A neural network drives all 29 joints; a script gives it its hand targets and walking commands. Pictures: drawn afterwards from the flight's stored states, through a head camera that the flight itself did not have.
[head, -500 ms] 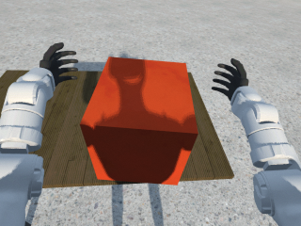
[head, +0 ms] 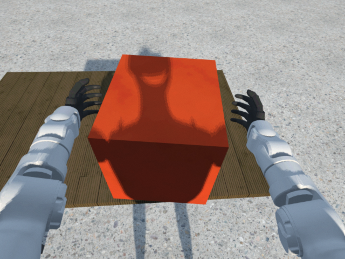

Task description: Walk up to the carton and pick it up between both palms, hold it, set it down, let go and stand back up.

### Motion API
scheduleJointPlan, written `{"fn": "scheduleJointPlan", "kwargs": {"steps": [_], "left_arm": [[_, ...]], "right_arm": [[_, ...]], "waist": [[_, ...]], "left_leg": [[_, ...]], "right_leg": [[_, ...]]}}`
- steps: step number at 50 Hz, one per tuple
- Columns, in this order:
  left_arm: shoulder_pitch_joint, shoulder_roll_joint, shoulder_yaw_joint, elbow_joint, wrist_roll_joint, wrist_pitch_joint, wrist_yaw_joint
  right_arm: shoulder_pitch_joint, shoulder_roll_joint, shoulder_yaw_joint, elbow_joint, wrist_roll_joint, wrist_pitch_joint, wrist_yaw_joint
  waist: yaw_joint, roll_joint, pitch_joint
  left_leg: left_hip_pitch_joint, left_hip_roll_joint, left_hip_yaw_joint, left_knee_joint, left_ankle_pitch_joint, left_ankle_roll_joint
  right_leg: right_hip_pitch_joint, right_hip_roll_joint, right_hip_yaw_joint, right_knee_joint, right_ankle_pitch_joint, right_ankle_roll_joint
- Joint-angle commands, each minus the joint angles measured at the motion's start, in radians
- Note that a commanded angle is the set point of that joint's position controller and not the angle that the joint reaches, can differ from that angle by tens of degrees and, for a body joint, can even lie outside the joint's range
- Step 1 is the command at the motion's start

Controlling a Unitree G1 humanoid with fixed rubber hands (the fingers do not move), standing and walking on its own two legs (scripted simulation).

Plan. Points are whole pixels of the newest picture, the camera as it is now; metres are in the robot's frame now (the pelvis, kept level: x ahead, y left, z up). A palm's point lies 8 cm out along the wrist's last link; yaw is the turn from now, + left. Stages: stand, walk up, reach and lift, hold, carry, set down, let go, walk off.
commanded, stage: reach and lift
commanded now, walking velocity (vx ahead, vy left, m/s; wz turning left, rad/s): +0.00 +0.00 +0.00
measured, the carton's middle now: (164, 129) +0.45 -0.02 +0.03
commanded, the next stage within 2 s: none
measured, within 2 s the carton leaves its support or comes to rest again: neither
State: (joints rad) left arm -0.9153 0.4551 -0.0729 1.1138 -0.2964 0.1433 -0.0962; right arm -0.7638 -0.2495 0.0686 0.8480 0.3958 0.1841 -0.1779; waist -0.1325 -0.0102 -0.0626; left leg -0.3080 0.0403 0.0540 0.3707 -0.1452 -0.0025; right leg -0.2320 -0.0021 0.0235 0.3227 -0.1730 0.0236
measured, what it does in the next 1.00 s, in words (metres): stands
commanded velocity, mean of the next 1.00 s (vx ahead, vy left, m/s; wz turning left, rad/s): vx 0.00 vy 0.00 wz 0.00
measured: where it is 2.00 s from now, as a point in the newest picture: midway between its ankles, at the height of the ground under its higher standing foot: outside the picture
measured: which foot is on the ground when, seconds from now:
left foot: down 0.00-1.00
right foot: down 0.00-1.00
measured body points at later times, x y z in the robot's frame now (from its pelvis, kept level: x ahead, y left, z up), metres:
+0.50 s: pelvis +0.00 +0.01 -0.01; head +0.03 +0.01 +0.44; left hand +0.46 +0.18 +0.08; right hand +0.39 -0.24 +0.06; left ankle +0.02 +0.12 -0.75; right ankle -0.01 -0.14 -0.75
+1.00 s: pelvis +0.00 +0.00 -0.01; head +0.03 +0.03 +0.44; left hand +0.46 +0.17 +0.08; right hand +0.40 -0.19 +0.07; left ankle +0.02 +0.12 -0.75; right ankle -0.01 -0.14 -0.75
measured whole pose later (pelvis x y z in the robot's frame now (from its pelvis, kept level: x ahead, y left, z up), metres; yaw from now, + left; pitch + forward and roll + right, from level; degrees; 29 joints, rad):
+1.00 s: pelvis +0.00 +0.00 -0.01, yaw +1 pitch +11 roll -2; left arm -0.92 0.31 -0.08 1.29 -0.20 -0.15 -0.04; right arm -0.79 -0.10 0.01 1.12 0.32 -0.11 -0.22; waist -0.14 0.00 -0.16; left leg -0.51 0.04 0.02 0.48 -0.18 -0.01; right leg -0.40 0.00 -0.01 0.40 -0.20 0.03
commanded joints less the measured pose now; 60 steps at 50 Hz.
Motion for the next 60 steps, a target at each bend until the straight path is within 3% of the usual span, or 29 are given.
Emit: {"fn": "scheduleJointPlan", "kwargs": {"steps": [1,4,9,12,20,25,31,38,46,50,51,52,53,56,60], "left_arm": [[-0.524,0.2,0.043,-0.244,-0.023,-0.136,0.033],[-0.493,0.184,0.04,-0.2,-0.024,-0.162,0.029],[-0.405,0.119,-0.006,-0.022,0.0,-0.207,-0.002],[-0.374,0.091,-0.031,0.034,0.007,-0.238,-0.017],[-0.443,0.101,-0.057,0.02,-0.034,-0.334,0.01],[-0.499,0.117,-0.041,0.003,-0.068,-0.369,0.044],[-0.465,0.078,-0.006,0.081,-0.027,-0.358,0.043],[-0.421,-0.039,-0.012,0.13,0.062,-0.346,0.028],[-0.473,-0.093,-0.001,-0.001,0.103,-0.332,0.066],[-0.496,-0.115,-0.003,-0.007,0.09,-0.322,0.084],[-0.506,-0.129,0.024,0.045,0.04,-0.315,0.09],[-0.505,-0.122,0.018,0.056,0.04,-0.317,0.095],[-0.5,-0.136,0.014,0.056,0.031,-0.318,0.098],[-0.521,-0.16,0.002,0.063,0.036,-0.339,0.107],[-0.525,-0.18,0.014,0.031,0.092,-0.347,0.109]], "right_arm": [[-0.442,-0.155,-0.095,-0.225,-0.052,-0.132,-0.015],[-0.416,-0.146,-0.079,-0.157,-0.047,-0.151,-0.016],[-0.348,-0.128,-0.029,0.075,-0.015,-0.191,-0.004],[-0.328,-0.127,-0.004,0.135,0.01,-0.228,0.005],[-0.405,-0.13,0.001,0.032,0.022,-0.318,0.023],[-0.464,-0.112,-0.008,-0.052,-0.005,-0.32,0.017],[-0.441,-0.078,0.009,0.063,-0.01,-0.31,-0.008],[-0.386,-0.016,0.003,0.219,-0.014,-0.326,-0.025],[-0.427,0.037,-0.091,0.089,-0.097,-0.334,-0.045],[-0.466,0.064,-0.129,0.007,-0.154,-0.316,-0.055],[-0.523,0.047,-0.119,-0.038,-0.174,-0.31,-0.049],[-0.505,0.047,-0.13,-0.015,-0.179,-0.304,-0.051],[-0.513,0.057,-0.125,-0.02,-0.185,-0.298,-0.05],[-0.51,0.073,-0.124,0.061,-0.179,-0.288,-0.04],[-0.475,0.08,-0.109,0.131,-0.132,-0.303,-0.034]], "waist": [[-0.005,0.118,-0.617],[-0.01,0.117,-0.615],[-0.029,0.105,-0.451],[-0.032,0.105,-0.391],[-0.001,0.11,-0.52],[0.017,0.061,-0.681],[0.012,0.016,-0.662],[-0.022,0.078,-0.473],[-0.032,0.152,-0.542],[-0.031,0.127,-0.597],[0.015,0.042,-0.597],[-0.007,0.042,-0.606],[0.005,0.029,-0.594],[0.003,0.062,-0.611],[0.0,0.136,-0.614]], "left_leg": [[0.446,-0.044,-0.032,0.099,0.251,-0.035],[0.442,-0.042,-0.038,0.121,0.289,-0.039],[0.427,-0.027,-0.063,0.123,0.313,-0.043],[0.417,-0.025,-0.072,0.125,0.334,-0.05],[0.372,-0.029,-0.061,0.151,0.288,-0.051],[0.307,-0.034,-0.049,0.176,0.219,-0.026],[0.265,-0.033,-0.049,0.197,0.245,-0.013],[0.298,-0.027,-0.066,0.176,0.301,-0.042],[0.347,-0.029,-0.057,0.154,0.263,-0.067],[0.339,-0.026,-0.054,0.152,0.214,-0.06],[0.245,-0.016,-0.05,0.163,0.178,-0.041],[0.239,-0.015,-0.053,0.159,0.148,-0.035],[0.235,-0.013,-0.055,0.154,0.148,-0.031],[0.259,-0.005,-0.062,0.165,0.19,-0.044],[0.318,-0.005,-0.071,0.198,0.34,-0.076]], "right_leg": [[-0.123,0.043,-0.075,0.005,0.348,0.002],[-0.136,0.041,-0.074,0.019,0.384,0.004],[-0.196,0.036,-0.078,0.007,0.351,-0.002],[-0.215,0.034,-0.082,0.0,0.331,-0.005],[-0.277,0.031,-0.09,0.026,0.229,-0.008],[-0.278,0.023,-0.08,0.081,0.239,0.006],[-0.251,0.021,-0.067,0.115,0.328,0.021],[-0.29,0.019,-0.069,0.06,0.305,0.005],[-0.309,0.026,-0.082,0.019,0.205,-0.011],[-0.306,0.028,-0.087,0.024,0.175,-0.011],[-0.305,0.043,-0.1,0.055,0.143,-0.006],[-0.29,0.039,-0.096,0.064,0.136,-0.006],[-0.292,0.041,-0.099,0.068,0.136,-0.006],[-0.316,0.043,-0.102,0.07,0.128,-0.014],[-0.312,0.045,-0.095,0.063,0.223,-0.018]]}}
